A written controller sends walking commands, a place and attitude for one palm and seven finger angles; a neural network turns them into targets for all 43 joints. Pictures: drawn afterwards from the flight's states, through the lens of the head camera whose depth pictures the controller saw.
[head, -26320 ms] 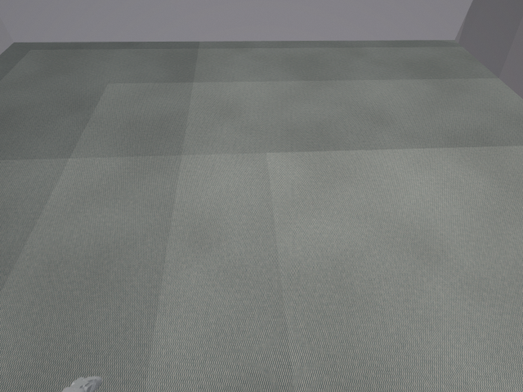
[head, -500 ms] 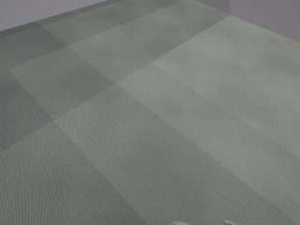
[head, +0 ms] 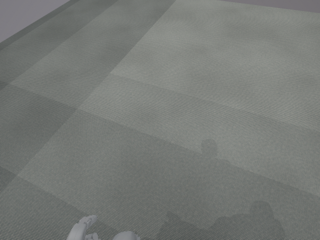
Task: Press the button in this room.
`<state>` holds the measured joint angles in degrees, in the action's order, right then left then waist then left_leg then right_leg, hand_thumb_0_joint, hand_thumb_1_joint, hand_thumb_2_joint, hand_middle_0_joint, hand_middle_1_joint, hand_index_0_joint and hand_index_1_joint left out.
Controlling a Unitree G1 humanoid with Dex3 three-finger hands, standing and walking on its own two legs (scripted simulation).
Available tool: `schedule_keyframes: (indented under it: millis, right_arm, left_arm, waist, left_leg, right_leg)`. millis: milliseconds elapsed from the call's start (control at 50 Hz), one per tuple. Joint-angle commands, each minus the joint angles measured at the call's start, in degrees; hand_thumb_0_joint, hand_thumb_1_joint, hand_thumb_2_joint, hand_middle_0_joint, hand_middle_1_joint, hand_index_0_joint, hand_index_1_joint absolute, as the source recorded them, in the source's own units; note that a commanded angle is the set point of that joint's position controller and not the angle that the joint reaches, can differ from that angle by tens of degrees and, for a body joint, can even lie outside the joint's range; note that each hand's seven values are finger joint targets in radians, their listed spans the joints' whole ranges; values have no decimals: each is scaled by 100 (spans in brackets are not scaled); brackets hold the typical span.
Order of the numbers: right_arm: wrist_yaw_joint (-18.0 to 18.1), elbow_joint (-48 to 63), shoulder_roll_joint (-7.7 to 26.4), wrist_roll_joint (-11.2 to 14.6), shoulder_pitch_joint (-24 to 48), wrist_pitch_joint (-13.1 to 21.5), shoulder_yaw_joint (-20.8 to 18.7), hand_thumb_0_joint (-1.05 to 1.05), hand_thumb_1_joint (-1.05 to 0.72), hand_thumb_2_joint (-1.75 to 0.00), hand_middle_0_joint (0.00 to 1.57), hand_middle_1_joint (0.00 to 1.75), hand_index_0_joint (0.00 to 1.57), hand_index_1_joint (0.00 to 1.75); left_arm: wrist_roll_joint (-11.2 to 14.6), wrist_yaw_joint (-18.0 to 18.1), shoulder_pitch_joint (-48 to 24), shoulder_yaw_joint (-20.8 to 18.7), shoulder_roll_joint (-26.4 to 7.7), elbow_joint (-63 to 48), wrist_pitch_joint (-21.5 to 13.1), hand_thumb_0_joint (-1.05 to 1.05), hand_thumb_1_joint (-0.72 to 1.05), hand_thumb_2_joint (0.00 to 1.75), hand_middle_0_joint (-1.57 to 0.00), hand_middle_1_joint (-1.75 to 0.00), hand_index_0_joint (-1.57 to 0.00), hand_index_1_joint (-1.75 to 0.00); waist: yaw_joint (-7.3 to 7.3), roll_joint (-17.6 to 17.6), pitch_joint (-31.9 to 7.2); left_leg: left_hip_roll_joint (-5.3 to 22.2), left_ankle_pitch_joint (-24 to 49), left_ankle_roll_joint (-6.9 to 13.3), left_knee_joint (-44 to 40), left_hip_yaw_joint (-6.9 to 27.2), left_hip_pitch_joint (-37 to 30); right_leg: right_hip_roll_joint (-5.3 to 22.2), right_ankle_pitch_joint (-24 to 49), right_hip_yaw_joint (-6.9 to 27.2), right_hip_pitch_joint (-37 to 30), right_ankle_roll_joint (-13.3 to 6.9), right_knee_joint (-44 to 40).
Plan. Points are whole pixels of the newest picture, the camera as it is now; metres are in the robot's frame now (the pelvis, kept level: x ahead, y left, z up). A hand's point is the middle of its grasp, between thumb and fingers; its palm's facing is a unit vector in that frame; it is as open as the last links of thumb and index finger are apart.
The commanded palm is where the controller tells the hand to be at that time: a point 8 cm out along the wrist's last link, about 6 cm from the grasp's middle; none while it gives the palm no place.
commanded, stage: turn to face it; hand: left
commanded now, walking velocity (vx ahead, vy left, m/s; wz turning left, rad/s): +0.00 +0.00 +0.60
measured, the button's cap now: out of the picture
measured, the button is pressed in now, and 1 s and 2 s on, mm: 0 0 0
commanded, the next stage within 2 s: none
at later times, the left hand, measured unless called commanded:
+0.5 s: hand out of the picture +0.00 +0.27 -0.18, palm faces +0.31 -0.91 -0.26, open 7.4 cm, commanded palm none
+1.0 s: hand out of the picture +0.00 +0.18 -0.14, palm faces +0.53 -0.80 -0.29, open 7.4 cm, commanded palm none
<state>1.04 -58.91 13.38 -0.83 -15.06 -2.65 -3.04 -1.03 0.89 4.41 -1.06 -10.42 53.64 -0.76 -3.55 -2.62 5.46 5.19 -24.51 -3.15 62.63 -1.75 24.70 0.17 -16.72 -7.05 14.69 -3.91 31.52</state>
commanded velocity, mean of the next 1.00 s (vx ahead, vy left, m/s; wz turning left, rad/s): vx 0.00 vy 0.00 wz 0.60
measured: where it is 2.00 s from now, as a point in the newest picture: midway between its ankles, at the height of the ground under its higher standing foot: outside the picture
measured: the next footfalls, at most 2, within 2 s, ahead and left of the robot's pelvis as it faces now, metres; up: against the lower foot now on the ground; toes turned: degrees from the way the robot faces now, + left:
left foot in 0.34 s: +0.03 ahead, +0.13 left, +0.00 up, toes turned +21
right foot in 0.86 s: +0.10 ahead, -0.11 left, +0.00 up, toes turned +28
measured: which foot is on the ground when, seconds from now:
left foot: up 0.00-0.32, down 0.34-0.84, up 0.86-1.00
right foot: down 0.00-0.34, up 0.36-0.84, down 0.86-1.00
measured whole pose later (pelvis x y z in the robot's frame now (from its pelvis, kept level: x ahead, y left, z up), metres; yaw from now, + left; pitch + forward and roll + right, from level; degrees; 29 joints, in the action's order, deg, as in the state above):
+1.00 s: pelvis +0.02 -0.03 +0.00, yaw +35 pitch +0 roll +2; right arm -1.6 -53.8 16.1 -1.5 -10.5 -4.4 -5.9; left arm -1.2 1.2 10.0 -1.3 -10.1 50.6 0.5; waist -2.1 -2.6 4.6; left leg -1.4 -22.9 -3.1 65.0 1.7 30.5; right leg 4.1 -17.9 -6.4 12.8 -1.1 30.7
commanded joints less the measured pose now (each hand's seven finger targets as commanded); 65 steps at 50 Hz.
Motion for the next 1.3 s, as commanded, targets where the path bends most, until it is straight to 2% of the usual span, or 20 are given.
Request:
schedule_keyframes:
  millis: [0, 180, 280, 300, 320, 340, 400, 460, 660, 780, 800, 820, 840, 860, 900, 940, 1180, 1240, 1260, 1280]
  right_arm:
    - [-41, 108, 153, 40, -382, 35, 8, 0, -90, -90, 20, 30, 20, 30]
    - [-160, 471, 75, 21, 398, 45, -85, 0, -90, -90, 20, 30, 20, 30]
    - [-194, 592, 280, -7, 20, 103, -167, 0, -90, -90, 20, 30, 20, 30]
    - [-189, 598, 652, -40, -302, 152, -254, 0, -90, -90, 20, 30, 20, 30]
    - [-160, 613, 1174, -55, -607, 178, -371, 0, -90, -90, 20, 30, 20, 30]
    - [-85, 441, 1223, -43, -846, 171, -389, 0, -90, -90, 20, 30, 20, 30]
    - [-20, 696, 954, -56, -25, 218, -312, 0, -90, -90, 20, 30, 20, 30]
    - [-32, 805, 940, -16, 263, 266, -275, 0, -90, -90, 20, 30, 20, 30]
    - [-99, 869, 1177, -43, 203, 158, -407, 0, -90, -90, 20, 30, 20, 30]
    - [-124, 1071, 1168, -35, 629, 75, -468, 0, -90, -90, 20, 30, 20, 30]
    - [-137, 1122, 1015, 6, 654, 72, -449, 0, -90, -90, 20, 30, 20, 30]
    - [-176, 1223, 576, 56, 508, 75, -388, 0, -90, -90, 20, 30, 20, 30]
    - [-172, 1347, 659, -15, 656, 84, -390, 0, -90, -90, 20, 30, 20, 30]
    - [-161, 1309, 769, -49, 732, 17, -420, 0, -90, -90, 20, 30, 20, 30]
    - [-230, 1038, 715, -56, 608, -42, -408, 0, -90, -90, 20, 30, 20, 30]
    - [-278, 919, 593, -42, 436, -68, -356, 0, -90, -90, 20, 30, 20, 30]
    - [-282, 1115, 445, 37, 1303, -7, -138, 0, -90, -90, 20, 30, 20, 30]
    - [-265, 1051, 533, 26, 910, 67, -151, 0, -90, -90, 20, 30, 20, 30]
    - [-272, 1002, 720, 12, 623, 111, -207, 0, -90, -90, 20, 30, 20, 30]
    - [-240, 951, 1375, -36, 226, 179, -370, 0, -90, -90, 20, 30, 20, 30]
  left_arm:
    - [36, 54, 401, -171, -864, -96, -93, 0, 90, 90, -20, -30, -20, -30]
    - [-29, 133, 666, -373, -1017, -61, -4, 0, 90, 90, -20, -30, -20, -30]
    - [22, 95, 708, -436, -1107, -89, 58, 0, 90, 90, -20, -30, -20, -30]
    - [50, 67, 753, -433, -981, -169, 91, 0, 90, 90, -20, -30, -20, -30]
    - [84, 41, 569, -334, -614, -449, 108, 0, 90, 90, -20, -30, -20, -30]
    - [-1, 87, 152, -294, -672, -545, 179, 0, 90, 90, -20, -30, -20, -30]
    - [15, 12, 81, -367, -727, -403, 174, 0, 90, 90, -20, -30, -20, -30]
    - [17, -22, 414, -381, -780, -258, 206, 0, 90, 90, -20, -30, -20, -30]
    - [40, 4, 55, -347, -863, -548, 244, 0, 90, 90, -20, -30, -20, -30]
    - [85, 33, 784, -356, -904, -505, 160, 0, 90, 90, -20, -30, -20, -30]
    - [61, 57, 1065, -392, -1083, -479, 105, 0, 90, 90, -20, -30, -20, -30]
    - [-44, 112, 1161, -491, -1607, -521, 35, 0, 90, 90, -20, -30, -20, -30]
    - [-16, 109, 944, -446, -1774, -657, 72, 0, 90, 90, -20, -30, -20, -30]
    - [8, 149, 777, -501, -1559, -708, 48, 0, 90, 90, -20, -30, -20, -30]
    - [12, 116, 286, -379, -1195, -778, 26, 0, 90, 90, -20, -30, -20, -30]
    - [6, 91, 374, -310, -1024, -779, -20, 0, 90, 90, -20, -30, -20, -30]
    - [-62, 79, 1263, -461, -1500, -379, 61, 0, 90, 90, -20, -30, -20, -30]
    - [-26, 60, 1128, -504, -1570, -329, 93, 0, 90, 90, -20, -30, -20, -30]
    - [12, 44, 1074, -505, -1511, -334, 113, 0, 90, 90, -20, -30, -20, -30]
    - [49, 1, 1118, -486, -1227, -491, 133, 0, 90, 90, -20, -30, -20, -30]
  waist:
    - [272, 1001, -630]
    - [493, 923, -425]
    - [239, 581, -907]
    - [60, -338, -1156]
    - [-84, -1742, -1065]
    - [-245, -1315, -1185]
    - [101, -379, -860]
    - [249, -279, -965]
    - [101, -629, -758]
    - [440, -640, -989]
    - [576, -244, -1067]
    - [591, 1434, -1071]
    - [577, 1743, -763]
    - [513, 1738, -731]
    - [214, 1128, -258]
    - [184, 1236, -390]
    - [686, 1585, -723]
    - [456, 1511, -986]
    - [277, 1013, -1147]
    - [41, -550, -1445]
  left_leg:
    - [6, 202, -68, -447, 23, -118]
    - [35, -107, -15, -1331, -289, 133]
    - [-40, 1201, 161, -3155, -500, -1124]
    - [642, 2733, 569, -3645, 525, -1976]
    - [1986, 5009, 1428, -4087, 2235, -2435]
    - [2116, 4855, 1698, -4167, 2477, -2337]
    - [1411, 3933, 1423, -4116, 1740, -1954]
    - [959, 3874, 1207, -4169, 1186, -1930]
    - [755, 2798, 1303, -4246, 2004, -1641]
    - [349, 2406, 1025, -3735, 2282, -644]
    - [76, 1831, 752, -3253, 2102, -73]
    - [-696, 258, 241, -1972, 1101, 1090]
    - [-876, -869, 81, -829, 584, 1178]
    - [-650, -822, 113, -100, 755, 1051]
    - [-408, -90, 33, 716, 610, 993]
    - [-388, 302, -83, 846, 412, 932]
    - [-324, -211, -57, -1801, -320, 58]
    - [-382, 655, 49, -3161, -539, -781]
    - [-267, 1492, 139, -3977, -363, -1656]
    - [905, 3203, 684, -4145, 1185, -2872]
  right_leg:
    - [1586, 3514, 577, -492, -426, -1175]
    - [2105, 2978, 420, -813, -571, -961]
    - [1932, 2486, -175, -559, -7, 191]
    - [1476, 1388, -473, 330, 396, 1159]
    - [679, -1929, -558, 1609, 848, 2393]
    - [579, -2328, 221, 1796, 803, 3194]
    - [635, -1151, 682, 2048, 844, 3616]
    - [568, -654, 644, 1746, 916, 3328]
    - [333, -838, 721, 1392, 978, 2076]
    - [45, -100, 563, -405, 800, -109]
    - [369, 262, 801, -1158, 719, -1036]
    - [1903, -100, 2443, -1825, 220, -1779]
    - [2829, 314, 2946, -937, -303, -1850]
    - [2736, 590, 2838, -552, -443, -1791]
    - [2061, 1280, 1691, -230, -300, -1435]
    - [1713, 2192, 953, -459, -130, -1174]
    - [2136, 3310, 313, -1342, -319, -689]
    - [2074, 3166, -101, -1215, 3, -74]
    - [1959, 2704, -297, -688, 259, 631]
    - [1327, 693, -566, 767, 697, 1884]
